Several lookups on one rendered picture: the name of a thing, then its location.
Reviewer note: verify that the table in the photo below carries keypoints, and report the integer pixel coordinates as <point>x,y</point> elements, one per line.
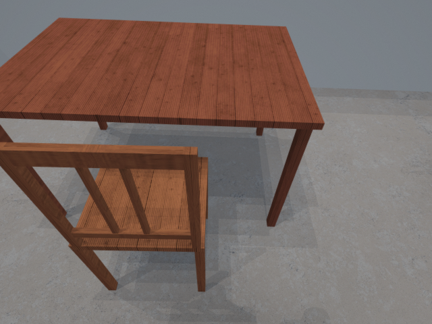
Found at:
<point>178,73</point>

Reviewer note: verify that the chair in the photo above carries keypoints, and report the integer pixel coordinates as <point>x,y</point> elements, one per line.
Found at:
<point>144,198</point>

